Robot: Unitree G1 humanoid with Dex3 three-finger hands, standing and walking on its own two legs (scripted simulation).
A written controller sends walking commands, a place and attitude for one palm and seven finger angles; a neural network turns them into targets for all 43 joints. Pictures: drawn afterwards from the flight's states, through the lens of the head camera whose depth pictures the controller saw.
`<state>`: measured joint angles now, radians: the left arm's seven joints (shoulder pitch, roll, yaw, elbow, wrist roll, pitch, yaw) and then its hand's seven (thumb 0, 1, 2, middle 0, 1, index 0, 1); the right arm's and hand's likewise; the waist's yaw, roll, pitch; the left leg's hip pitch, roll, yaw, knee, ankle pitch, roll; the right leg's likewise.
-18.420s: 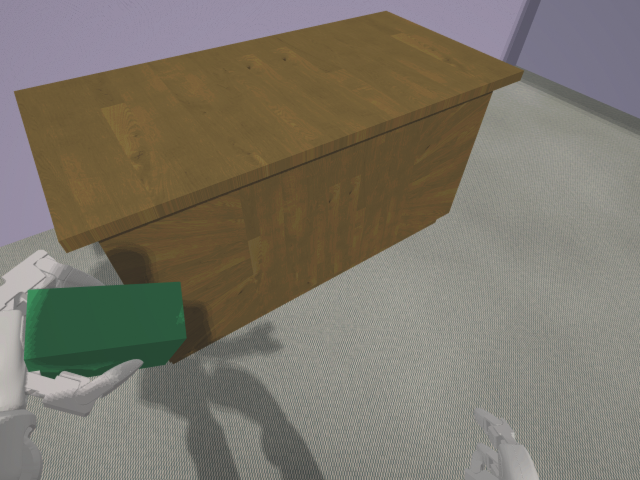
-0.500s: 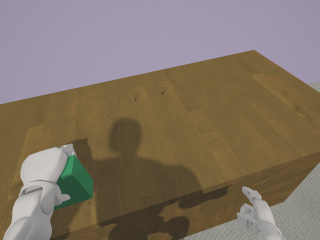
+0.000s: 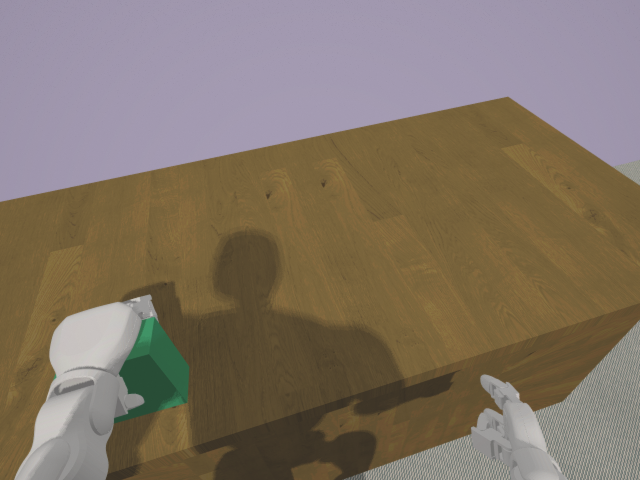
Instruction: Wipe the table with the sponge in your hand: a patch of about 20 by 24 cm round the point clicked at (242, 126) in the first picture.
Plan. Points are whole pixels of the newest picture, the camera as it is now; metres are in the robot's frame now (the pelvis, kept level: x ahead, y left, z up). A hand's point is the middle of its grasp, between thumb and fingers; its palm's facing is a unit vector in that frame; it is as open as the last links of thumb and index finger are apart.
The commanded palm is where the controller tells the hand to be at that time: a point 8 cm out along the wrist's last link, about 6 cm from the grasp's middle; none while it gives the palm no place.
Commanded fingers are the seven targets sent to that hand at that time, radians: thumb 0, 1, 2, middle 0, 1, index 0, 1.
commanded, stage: lower the sponge onto the table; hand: left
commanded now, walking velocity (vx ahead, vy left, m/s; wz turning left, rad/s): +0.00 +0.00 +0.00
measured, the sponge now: (136, 380) +0.21 +0.29 +0.01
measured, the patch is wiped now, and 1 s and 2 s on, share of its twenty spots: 0.00 0.10 0.25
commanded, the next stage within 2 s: wipe forward along the first lane in 0.48 s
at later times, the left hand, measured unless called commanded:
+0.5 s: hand (127, 363) +0.21 +0.29 +0.04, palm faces -0.03 -0.10 -0.99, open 9.9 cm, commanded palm +0.18 +0.29 +0.10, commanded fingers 0.00 0.10 1.30 -1.20 -1.60 -1.20 -1.60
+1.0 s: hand (123, 341) +0.24 +0.32 +0.04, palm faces -0.07 -0.06 -1.00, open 9.9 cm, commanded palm +0.22 +0.31 +0.08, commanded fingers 0.00 0.10 1.30 -1.20 -1.60 -1.20 -1.60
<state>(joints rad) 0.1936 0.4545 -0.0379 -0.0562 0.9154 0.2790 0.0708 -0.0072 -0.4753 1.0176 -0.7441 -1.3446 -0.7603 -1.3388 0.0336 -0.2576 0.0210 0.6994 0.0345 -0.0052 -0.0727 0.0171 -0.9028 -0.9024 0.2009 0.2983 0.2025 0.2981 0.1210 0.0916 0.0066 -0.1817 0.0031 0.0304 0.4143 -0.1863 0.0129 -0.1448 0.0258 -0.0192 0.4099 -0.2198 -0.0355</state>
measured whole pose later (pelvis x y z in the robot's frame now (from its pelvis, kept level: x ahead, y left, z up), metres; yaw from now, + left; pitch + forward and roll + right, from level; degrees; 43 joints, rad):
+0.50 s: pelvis +0.01 +0.00 +0.00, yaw +0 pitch -1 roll +0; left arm 0.21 0.43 -0.05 -0.02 0.94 0.30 0.12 -0.01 -0.47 1.02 -0.74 -1.35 -0.75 -1.35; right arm 0.05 -0.26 0.01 0.70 0.04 0.00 -0.06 0.02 -0.90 -0.90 0.20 0.30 0.22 0.31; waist 0.12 0.09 -0.02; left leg -0.21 0.00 0.03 0.44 -0.20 0.01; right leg -0.17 0.02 -0.02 0.43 -0.24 -0.03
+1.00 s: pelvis +0.00 -0.01 +0.00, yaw +1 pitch +1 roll +0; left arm 0.01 0.46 -0.02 0.21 0.95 0.27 0.10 -0.01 -0.47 1.02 -0.74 -1.35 -0.76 -1.34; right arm 0.06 -0.27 0.01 0.72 0.06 0.02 -0.08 0.02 -0.90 -0.90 0.20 0.30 0.20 0.30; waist 0.10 0.08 -0.04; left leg -0.29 0.01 0.01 0.48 -0.21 0.01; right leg -0.24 0.03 -0.04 0.47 -0.25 -0.04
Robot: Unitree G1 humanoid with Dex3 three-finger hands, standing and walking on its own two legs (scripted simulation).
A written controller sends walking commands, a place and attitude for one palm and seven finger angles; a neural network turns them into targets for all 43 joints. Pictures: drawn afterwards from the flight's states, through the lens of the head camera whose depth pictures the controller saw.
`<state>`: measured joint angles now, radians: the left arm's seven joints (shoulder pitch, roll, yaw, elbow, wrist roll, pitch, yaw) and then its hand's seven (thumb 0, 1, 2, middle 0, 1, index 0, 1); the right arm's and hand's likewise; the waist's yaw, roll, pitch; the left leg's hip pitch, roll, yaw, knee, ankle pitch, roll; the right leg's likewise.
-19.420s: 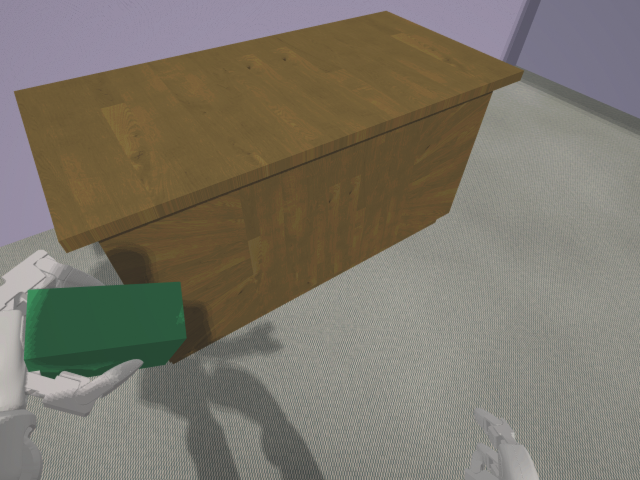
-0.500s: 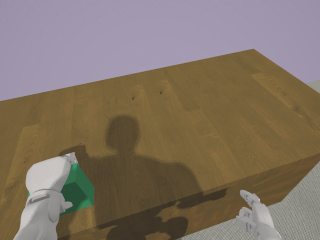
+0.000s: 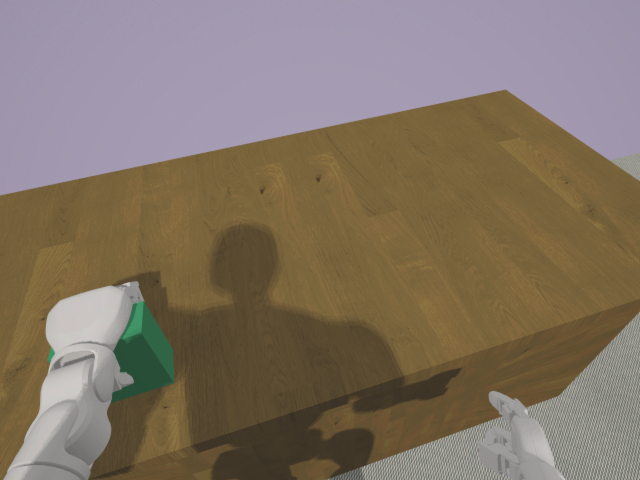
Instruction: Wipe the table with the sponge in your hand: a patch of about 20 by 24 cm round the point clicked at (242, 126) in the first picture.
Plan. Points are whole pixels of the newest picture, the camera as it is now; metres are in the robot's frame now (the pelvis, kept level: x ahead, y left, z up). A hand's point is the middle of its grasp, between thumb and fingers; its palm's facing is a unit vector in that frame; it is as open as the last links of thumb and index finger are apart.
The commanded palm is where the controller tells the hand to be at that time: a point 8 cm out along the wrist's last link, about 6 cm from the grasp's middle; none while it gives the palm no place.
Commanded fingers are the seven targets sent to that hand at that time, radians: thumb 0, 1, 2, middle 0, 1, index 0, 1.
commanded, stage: wipe forward along the first lane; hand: left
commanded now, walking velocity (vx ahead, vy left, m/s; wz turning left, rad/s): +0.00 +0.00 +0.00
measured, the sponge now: (124, 363) +0.24 +0.32 +0.00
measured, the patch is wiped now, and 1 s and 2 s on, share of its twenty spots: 0.10 0.25 0.25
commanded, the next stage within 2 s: slide across to the middle lane in 1.20 s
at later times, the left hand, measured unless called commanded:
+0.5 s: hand (119, 301) +0.31 +0.34 +0.04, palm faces -0.12 -0.02 -0.99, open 9.9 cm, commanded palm +0.29 +0.34 +0.08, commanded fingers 0.00 0.10 1.30 -1.20 -1.60 -1.20 -1.60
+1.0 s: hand (118, 276) +0.35 +0.37 +0.04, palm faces -0.13 -0.01 -0.99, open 9.9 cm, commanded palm +0.34 +0.36 +0.08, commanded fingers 0.00 0.10 1.30 -1.20 -1.60 -1.20 -1.60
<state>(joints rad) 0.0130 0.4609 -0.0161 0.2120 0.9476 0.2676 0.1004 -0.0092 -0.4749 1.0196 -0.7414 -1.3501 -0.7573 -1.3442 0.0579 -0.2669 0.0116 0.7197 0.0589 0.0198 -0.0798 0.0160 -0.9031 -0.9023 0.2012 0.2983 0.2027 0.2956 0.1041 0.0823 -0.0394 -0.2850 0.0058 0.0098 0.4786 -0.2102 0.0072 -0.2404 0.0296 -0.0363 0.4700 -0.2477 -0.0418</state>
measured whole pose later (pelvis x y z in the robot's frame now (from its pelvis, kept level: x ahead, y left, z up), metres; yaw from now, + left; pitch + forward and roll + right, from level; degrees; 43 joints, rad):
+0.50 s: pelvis +0.00 +0.00 +0.00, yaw +0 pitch +5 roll -1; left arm -0.25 0.53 0.02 0.53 0.97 0.18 0.10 0.00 -0.50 1.06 -0.75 -1.34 -0.77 -1.34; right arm 0.16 -0.29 -0.01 0.73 0.08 0.04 -0.08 0.02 -0.90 -0.90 0.20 0.30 0.20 0.29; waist 0.06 0.07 -0.07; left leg -0.41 0.00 0.00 0.54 -0.23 0.01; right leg -0.35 0.03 -0.04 0.52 -0.26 -0.04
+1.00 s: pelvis +0.01 +0.02 -0.01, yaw +1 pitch +8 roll -1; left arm -0.44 0.57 0.03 0.75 1.00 0.11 0.12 0.00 -0.51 1.06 -0.76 -1.34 -0.77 -1.34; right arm 0.18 -0.29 -0.01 0.73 0.08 0.07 -0.06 0.01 -0.90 -0.90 0.20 0.30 0.20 0.29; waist 0.03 0.06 -0.09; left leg -0.47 -0.01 0.00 0.56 -0.24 0.03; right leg -0.40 0.02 -0.05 0.52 -0.26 -0.02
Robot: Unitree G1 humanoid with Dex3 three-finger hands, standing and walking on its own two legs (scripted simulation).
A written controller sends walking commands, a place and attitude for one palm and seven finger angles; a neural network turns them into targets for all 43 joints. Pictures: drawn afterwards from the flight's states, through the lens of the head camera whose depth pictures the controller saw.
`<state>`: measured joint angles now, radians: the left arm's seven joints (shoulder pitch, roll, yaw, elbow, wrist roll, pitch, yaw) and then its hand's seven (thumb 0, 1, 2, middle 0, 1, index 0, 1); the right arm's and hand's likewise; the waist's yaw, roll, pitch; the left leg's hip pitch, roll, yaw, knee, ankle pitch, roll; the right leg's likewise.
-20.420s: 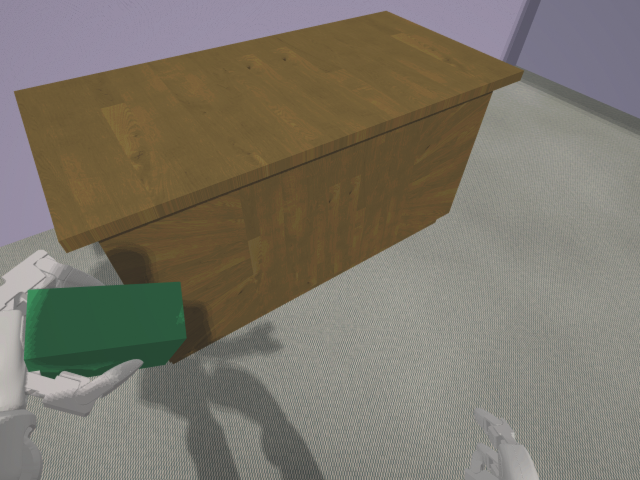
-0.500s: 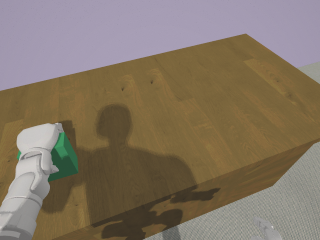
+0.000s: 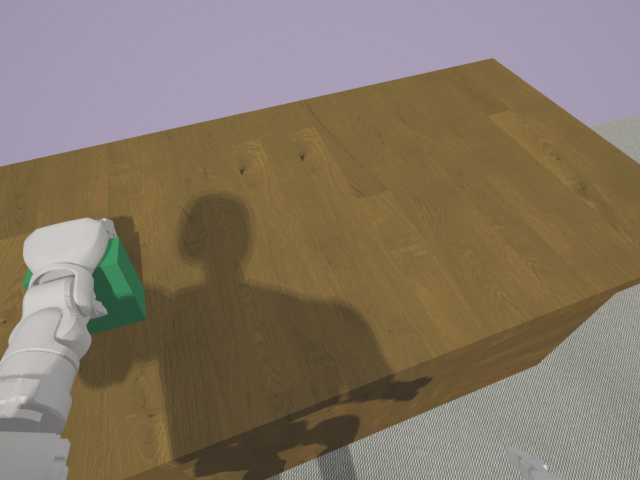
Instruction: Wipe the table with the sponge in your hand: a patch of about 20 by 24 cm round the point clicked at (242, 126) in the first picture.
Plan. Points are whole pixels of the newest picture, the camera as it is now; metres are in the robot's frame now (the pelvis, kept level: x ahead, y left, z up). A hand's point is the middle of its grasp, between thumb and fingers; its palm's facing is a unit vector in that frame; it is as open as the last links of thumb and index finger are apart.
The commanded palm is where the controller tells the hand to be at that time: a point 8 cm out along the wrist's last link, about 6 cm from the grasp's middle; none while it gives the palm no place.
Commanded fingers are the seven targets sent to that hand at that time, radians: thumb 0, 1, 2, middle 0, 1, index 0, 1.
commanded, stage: wipe forward along the first lane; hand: left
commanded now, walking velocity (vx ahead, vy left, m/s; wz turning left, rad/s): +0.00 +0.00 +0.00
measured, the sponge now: (97, 298) +0.33 +0.35 +0.00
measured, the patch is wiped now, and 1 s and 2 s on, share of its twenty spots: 0.25 0.25 0.40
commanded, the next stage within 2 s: slide across to the middle lane in 0.20 s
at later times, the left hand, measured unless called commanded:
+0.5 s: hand (93, 253) +0.38 +0.36 +0.05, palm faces -0.11 +0.00 -0.99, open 9.9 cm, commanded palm +0.36 +0.33 +0.10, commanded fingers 0.00 0.10 1.30 -1.20 -1.60 -1.20 -1.60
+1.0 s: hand (137, 242) +0.40 +0.30 +0.05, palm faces -0.09 -0.01 -1.00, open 10.0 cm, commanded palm +0.38 +0.28 +0.10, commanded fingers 0.00 0.10 1.30 -1.20 -1.60 -1.20 -1.60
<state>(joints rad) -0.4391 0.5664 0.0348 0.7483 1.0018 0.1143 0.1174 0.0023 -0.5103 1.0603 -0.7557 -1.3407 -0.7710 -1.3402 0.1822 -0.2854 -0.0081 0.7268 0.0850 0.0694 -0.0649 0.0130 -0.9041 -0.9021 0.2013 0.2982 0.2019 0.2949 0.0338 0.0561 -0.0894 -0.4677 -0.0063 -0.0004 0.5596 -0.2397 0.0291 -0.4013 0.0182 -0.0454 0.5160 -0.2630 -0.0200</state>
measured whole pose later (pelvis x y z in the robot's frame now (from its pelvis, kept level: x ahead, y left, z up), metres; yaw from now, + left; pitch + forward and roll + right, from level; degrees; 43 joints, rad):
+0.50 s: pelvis +0.01 +0.01 +0.00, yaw -1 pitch +10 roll -2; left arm -0.52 0.59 0.02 0.84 1.00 0.09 0.17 0.00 -0.50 1.06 -0.74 -1.36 -0.76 -1.36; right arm 0.24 -0.29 -0.04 0.77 0.09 0.10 -0.05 0.01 -0.90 -0.90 0.20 0.30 0.20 0.29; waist 0.01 0.05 -0.10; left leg -0.50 -0.01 0.01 0.57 -0.25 0.04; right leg -0.42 0.02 -0.04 0.50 -0.26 -0.01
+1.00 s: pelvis +0.01 +0.01 +0.00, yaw +1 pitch +9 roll -1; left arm -0.59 0.44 -0.11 0.81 1.01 0.25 0.18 0.00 -0.50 1.06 -0.73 -1.37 -0.75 -1.37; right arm 0.14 -0.26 0.00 0.73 0.08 0.10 -0.05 0.01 -0.90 -0.90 0.20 0.30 0.20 0.29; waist 0.03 0.05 -0.09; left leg -0.44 -0.02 -0.01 0.53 -0.24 0.04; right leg -0.37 0.00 -0.05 0.48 -0.27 -0.01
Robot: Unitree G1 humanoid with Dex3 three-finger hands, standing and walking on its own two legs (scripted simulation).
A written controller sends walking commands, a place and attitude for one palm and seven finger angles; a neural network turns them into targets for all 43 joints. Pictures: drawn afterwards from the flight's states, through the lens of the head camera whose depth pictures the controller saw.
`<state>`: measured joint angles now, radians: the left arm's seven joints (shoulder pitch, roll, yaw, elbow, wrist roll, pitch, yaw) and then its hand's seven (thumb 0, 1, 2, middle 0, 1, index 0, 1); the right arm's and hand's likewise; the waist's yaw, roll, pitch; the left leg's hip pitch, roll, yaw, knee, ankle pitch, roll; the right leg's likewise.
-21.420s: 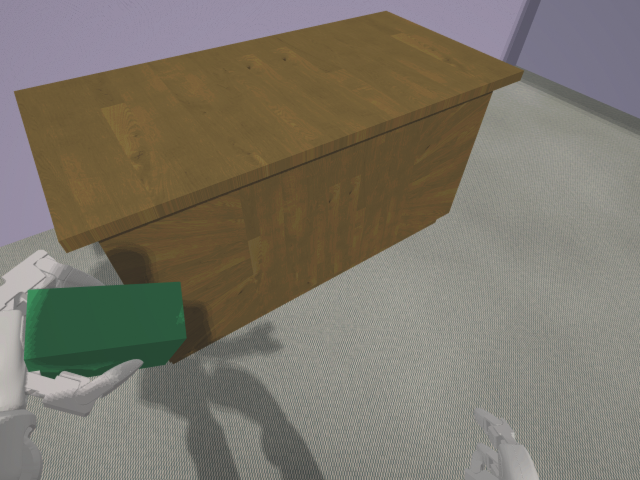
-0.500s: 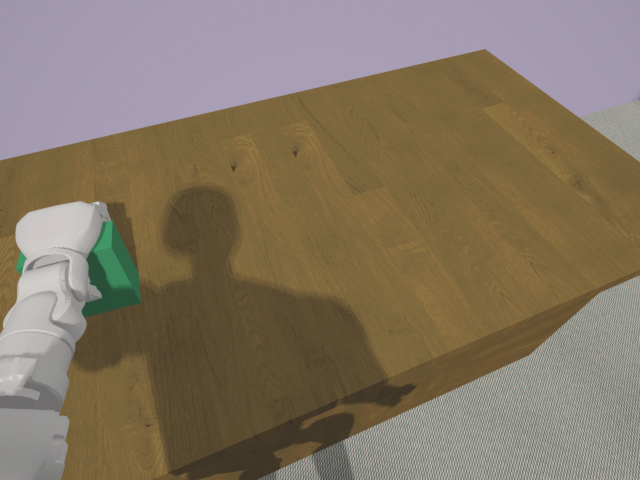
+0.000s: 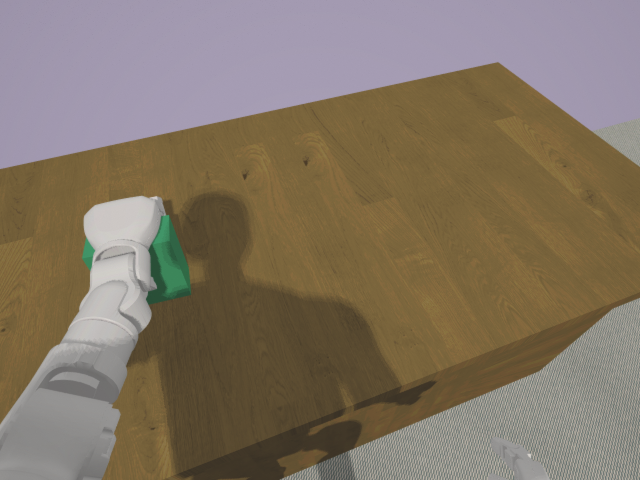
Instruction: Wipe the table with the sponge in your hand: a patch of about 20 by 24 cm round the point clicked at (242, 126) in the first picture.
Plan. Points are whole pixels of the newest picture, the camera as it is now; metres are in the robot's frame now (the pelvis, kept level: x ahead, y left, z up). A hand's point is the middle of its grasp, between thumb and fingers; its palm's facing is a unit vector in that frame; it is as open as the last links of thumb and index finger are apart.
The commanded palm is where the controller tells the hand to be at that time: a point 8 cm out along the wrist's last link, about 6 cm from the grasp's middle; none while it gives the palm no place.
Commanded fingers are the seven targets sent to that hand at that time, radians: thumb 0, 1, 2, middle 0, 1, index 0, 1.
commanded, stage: wipe back along the middle lane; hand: left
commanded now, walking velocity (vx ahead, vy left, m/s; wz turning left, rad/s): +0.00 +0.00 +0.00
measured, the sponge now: (146, 273) +0.38 +0.29 +0.00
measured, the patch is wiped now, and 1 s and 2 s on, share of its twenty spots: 0.25 0.40 0.45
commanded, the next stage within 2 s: slide across to the third lane in 1.66 s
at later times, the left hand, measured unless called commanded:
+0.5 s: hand (148, 269) +0.36 +0.27 +0.04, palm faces -0.06 -0.03 -1.00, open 10.0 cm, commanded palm +0.32 +0.25 +0.08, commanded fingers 0.00 0.10 1.30 -1.20 -1.60 -1.20 -1.60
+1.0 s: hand (152, 296) +0.32 +0.25 +0.04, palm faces +0.00 -0.05 -1.00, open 10.0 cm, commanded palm +0.27 +0.23 +0.08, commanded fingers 0.00 0.10 1.30 -1.20 -1.60 -1.20 -1.60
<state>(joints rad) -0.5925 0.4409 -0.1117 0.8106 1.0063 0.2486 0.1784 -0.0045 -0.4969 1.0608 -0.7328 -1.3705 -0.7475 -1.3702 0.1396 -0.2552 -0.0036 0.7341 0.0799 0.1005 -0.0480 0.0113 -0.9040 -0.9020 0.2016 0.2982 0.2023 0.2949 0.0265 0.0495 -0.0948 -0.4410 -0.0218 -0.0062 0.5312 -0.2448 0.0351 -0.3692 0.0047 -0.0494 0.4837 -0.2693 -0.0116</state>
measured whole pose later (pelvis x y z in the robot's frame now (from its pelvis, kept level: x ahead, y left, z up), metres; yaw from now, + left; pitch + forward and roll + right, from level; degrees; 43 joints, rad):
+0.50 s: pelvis +0.00 -0.01 +0.00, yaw -1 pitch +6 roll -1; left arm -0.39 0.40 -0.12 0.59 0.98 0.37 0.17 -0.01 -0.48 1.06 -0.70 -1.41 -0.72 -1.41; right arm 0.12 -0.29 0.00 0.71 0.09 0.13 -0.04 0.01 -0.91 -0.90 0.20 0.30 0.20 0.29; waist 0.03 0.06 -0.09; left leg -0.36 -0.01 0.01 0.49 -0.24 0.02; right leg -0.30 0.02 -0.03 0.46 -0.27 -0.03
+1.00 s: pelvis +0.00 -0.01 +0.00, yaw -2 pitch +4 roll +0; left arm -0.19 0.35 -0.18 0.33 0.98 0.46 0.19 0.00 -0.47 1.06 -0.70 -1.41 -0.71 -1.41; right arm 0.07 -0.26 0.02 0.68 0.09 0.14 -0.02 0.02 -0.90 -0.90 0.20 0.30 0.20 0.29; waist 0.06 0.07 -0.10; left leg -0.32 -0.02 0.02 0.50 -0.25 0.03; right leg -0.27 0.01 -0.02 0.48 -0.28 -0.02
